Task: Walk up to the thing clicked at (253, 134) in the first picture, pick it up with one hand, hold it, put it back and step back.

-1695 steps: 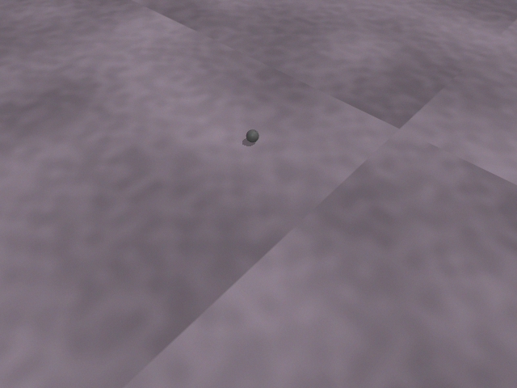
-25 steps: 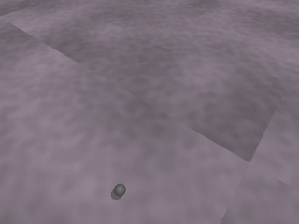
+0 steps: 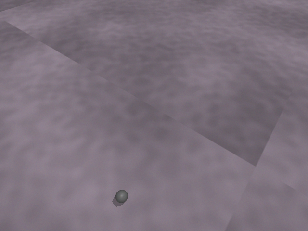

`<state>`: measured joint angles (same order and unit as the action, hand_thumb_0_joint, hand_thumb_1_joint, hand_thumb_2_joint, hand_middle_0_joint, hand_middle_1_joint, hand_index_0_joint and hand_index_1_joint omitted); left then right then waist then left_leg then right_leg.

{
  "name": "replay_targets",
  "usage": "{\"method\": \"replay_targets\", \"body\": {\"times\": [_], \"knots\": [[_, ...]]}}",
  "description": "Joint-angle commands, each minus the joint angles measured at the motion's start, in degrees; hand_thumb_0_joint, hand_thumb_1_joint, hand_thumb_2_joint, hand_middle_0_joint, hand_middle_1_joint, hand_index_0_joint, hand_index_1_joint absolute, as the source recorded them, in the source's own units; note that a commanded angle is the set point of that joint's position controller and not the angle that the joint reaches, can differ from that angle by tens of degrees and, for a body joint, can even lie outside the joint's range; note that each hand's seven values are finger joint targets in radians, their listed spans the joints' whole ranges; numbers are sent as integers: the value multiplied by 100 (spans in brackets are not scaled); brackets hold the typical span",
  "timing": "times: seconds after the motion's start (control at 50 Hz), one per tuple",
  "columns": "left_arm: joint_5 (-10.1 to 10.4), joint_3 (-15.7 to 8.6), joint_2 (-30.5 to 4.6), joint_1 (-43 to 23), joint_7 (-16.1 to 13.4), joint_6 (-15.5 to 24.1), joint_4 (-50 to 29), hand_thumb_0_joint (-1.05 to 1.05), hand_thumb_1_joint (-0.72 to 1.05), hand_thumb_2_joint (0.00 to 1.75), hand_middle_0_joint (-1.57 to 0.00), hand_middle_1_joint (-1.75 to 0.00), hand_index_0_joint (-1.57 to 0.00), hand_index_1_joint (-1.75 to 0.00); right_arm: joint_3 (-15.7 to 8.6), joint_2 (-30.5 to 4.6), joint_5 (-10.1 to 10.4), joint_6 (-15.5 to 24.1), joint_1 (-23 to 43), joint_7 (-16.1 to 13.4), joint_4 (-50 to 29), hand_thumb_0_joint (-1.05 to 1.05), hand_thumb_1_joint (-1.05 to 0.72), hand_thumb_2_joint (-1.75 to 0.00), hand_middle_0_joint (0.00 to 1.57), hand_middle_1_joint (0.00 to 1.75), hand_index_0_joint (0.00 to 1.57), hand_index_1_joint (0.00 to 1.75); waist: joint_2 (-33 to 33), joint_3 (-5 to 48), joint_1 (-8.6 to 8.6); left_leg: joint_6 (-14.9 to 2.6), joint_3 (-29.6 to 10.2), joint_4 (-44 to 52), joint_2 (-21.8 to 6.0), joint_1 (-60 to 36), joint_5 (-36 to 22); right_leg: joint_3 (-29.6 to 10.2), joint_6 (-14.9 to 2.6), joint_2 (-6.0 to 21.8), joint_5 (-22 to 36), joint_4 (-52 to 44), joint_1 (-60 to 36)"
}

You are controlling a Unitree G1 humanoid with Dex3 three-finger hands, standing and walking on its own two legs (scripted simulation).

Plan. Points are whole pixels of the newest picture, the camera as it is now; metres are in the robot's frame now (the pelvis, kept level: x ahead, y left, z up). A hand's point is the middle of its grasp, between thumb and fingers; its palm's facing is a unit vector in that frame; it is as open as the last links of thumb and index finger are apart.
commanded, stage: stand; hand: left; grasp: from above
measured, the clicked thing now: (121, 196) +0.44 +0.21 -0.74
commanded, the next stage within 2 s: step back in 0.86 s
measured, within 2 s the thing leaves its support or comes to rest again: neither
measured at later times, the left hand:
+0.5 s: hand out of the picture +0.07 +0.25 -0.16, palm faces +0.01 -0.94 -0.33, open 7.4 cm
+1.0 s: hand out of the picture +0.07 +0.26 -0.16, palm faces +0.03 -0.93 -0.36, open 7.4 cm
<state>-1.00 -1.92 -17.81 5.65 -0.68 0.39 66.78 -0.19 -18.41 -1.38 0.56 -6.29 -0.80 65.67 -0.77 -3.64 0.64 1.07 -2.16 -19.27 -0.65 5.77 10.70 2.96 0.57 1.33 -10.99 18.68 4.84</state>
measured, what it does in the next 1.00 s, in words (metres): stands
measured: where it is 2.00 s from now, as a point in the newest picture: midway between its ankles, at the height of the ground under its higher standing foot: outside the picture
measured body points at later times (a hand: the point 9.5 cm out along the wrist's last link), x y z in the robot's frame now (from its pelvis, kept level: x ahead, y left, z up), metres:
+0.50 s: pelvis +0.00 +0.00 +0.00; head +0.01 +0.00 +0.45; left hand +0.07 +0.30 -0.14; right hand +0.08 -0.29 -0.14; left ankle +0.00 +0.13 -0.75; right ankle -0.01 -0.12 -0.75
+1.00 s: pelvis -0.02 +0.00 -0.01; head +0.03 +0.00 +0.44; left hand +0.07 +0.31 -0.14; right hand +0.08 -0.30 -0.14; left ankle +0.00 +0.13 -0.74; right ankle -0.01 -0.12 -0.75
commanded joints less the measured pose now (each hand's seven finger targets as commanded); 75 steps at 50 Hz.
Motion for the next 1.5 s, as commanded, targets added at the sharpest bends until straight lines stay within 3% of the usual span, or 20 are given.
{"method": "replay_targets", "body": {"times": [0.0,0.28,0.82,0.84,0.86,0.92,0.96,0.98,1.02,1.06,1.08,1.1,1.12,1.14,1.16,1.18,1.22,1.28,1.36,1.48], "knots": [[7,-194,-1158,-165,-75,91,-296,0,90,90,-20,-30,-20,-30,-212,-1161,36,108,203,-86,-324,0,-90,-90,20,30,20,30,-1,521,-1,-235,-448,238,-635,-23,-1241,-540,-126,639,1014,-271,-185],[2,-168,-1198,-191,-47,107,-333,0,90,90,-20,-30,-20,-30,-211,-1197,44,88,285,-53,-343,0,-90,-90,20,30,20,30,50,326,-10,-210,-444,346,-608,117,-715,-541,-112,618,522,-419,-77],[16,-148,-1298,-161,-19,128,-414,0,90,90,-20,-30,-20,-30,-185,-1256,58,104,205,-29,-374,0,-90,-90,20,30,20,30,-29,434,-43,-207,-466,356,-648,76,-933,-556,-157,659,754,-340,-145],[123,-414,-1720,-159,-48,86,-543,0,90,90,-20,-30,-20,-30,-309,-1561,96,-1,392,16,-517,0,-90,-90,20,30,20,30,88,-153,-53,-352,-470,-284,-507,581,-1790,-613,-194,601,1687,120,243],[149,-440,-1696,-44,-72,72,-619,0,90,90,-20,-30,-20,-30,-297,-1427,144,-29,294,23,-604,0,-90,-90,20,30,20,30,122,38,-56,-353,-358,-535,-482,546,-2029,-587,-284,638,2009,260,168],[149,-496,-1680,-65,-88,39,-860,0,90,90,-20,-30,-20,-30,-349,-1373,191,-95,171,39,-783,0,-90,-90,20,30,20,30,295,560,-102,-374,-190,-1265,-246,517,-1887,-727,-634,875,2431,398,44],[113,-530,-1779,-260,-92,-5,-1087,0,90,90,-20,-30,-20,-30,-393,-1318,183,-183,66,53,-882,0,-90,-90,20,30,20,30,685,642,-146,-282,67,-2031,152,652,-640,-1209,-1043,1394,2314,176,324],[59,-545,-1854,-451,-104,-18,-1253,0,90,90,-20,-30,-20,-30,-428,-1320,159,-239,-76,60,-918,0,-90,-90,20,30,20,30,964,682,-176,-286,74,-2590,308,756,652,-1507,-1333,1777,2288,116,484],[-54,-572,-1899,-595,-114,-35,-1501,0,90,90,-20,-30,-20,-30,-480,-1359,107,-335,-298,112,-1050,0,-90,-90,20,30,20,30,1089,603,-212,-365,-198,-3348,221,893,1970,-1624,-1607,2098,2131,250,956],[-69,-563,-1874,-1000,-125,-57,-1709,0,90,90,-20,-30,-20,-30,-538,-1392,156,-328,-628,148,-1109,0,-90,-90,20,30,20,30,1199,610,-464,-465,-385,-3047,34,769,1722,-1297,-1318,1888,1982,590,1186],[-66,-526,-1778,-962,-121,-73,-1734,0,90,90,-20,-30,-20,-30,-540,-1370,166,-297,-626,154,-1103,0,-90,-90,20,30,20,30,1060,607,-387,-440,-206,-2496,57,807,1310,-1060,-1121,1610,1976,925,1002],[-49,-488,-1702,-880,-110,-109,-1759,0,90,90,-20,-30,-20,-30,-547,-1333,139,-247,-643,138,-1132,0,-90,-90,20,30,20,30,923,636,-365,-402,-38,-1588,44,852,497,-847,-878,1316,1833,1309,750],[11,-454,-1571,-744,-89,-161,-1827,0,90,90,-20,-30,-20,-30,-586,-1456,69,-190,-590,100,-1216,0,-90,-90,20,30,20,30,251,562,-342,-365,-386,-667,-313,833,-1320,-514,-534,818,1311,1902,800],[97,-429,-1328,-672,-94,-204,-1896,0,90,90,-20,-30,-20,-30,-664,-1785,-18,-138,-466,64,-1260,0,-90,-90,20,30,20,30,-848,603,-236,-540,-1377,-420,-903,492,-2938,-278,-291,-45,288,2872,1332],[89,-417,-1204,-600,-132,-261,-1917,0,90,90,-20,-30,-20,-30,-729,-2012,-66,-111,-616,36,-1292,0,-90,-90,20,30,20,30,-1161,564,-286,-800,-2077,-354,-1325,-234,-3861,-716,-263,-722,-2301,3390,2348],[55,-411,-1250,-309,-164,-334,-1843,0,90,90,-20,-30,-20,-30,-709,-1932,-78,-93,-647,8,-1301,0,-90,-90,20,30,20,30,-571,642,-167,-990,-1813,-632,-1463,-249,-4281,-1101,-261,-630,-2568,4028,2277],[41,-391,-1263,-333,-225,-332,-1861,0,90,90,-20,-30,-20,-30,-744,-2106,-39,-110,-287,-46,-1539,0,-90,-90,20,30,20,30,-956,723,-276,-1051,-2013,-483,-1648,26,-3952,-1519,-285,-751,-2519,4485,2387],[114,-421,-1408,39,-202,-336,-1810,0,90,90,-20,-30,-20,-30,-634,-1690,-70,-92,130,-141,-1741,0,-90,-90,20,30,20,30,-931,622,51,-1042,-1144,-778,-1139,-187,-3410,-1444,-215,-664,-1715,4788,2557],[17,-473,-1444,-20,-162,-268,-1955,0,90,90,-20,-30,-20,-30,-652,-1540,4,-79,-308,-177,-1800,0,-90,-90,20,30,20,30,-575,707,-206,-1398,-1217,-937,-1320,-663,-3369,-1195,19,-593,-1750,4408,2505],[-4,-522,-1371,110,-95,-187,-2121,0,90,90,-20,-30,-20,-30,-663,-1670,35,-106,-382,-160,-1971,0,-90,-90,20,30,20,30,-594,750,-322,-1484,-1206,-1133,-1414,-649,-3080,-791,-28,-334,-1737,2962,2064]]}}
